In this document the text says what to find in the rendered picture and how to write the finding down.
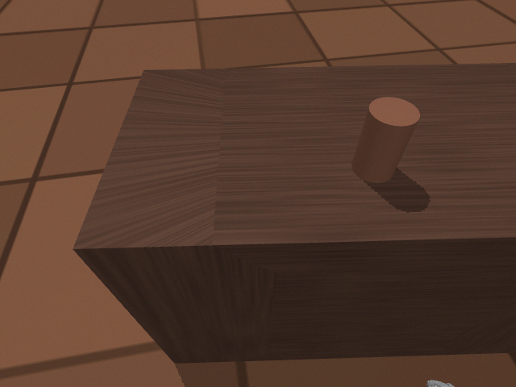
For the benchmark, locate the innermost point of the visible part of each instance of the can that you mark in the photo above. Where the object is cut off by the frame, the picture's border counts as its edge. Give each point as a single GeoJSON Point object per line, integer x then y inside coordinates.
{"type": "Point", "coordinates": [388, 126]}

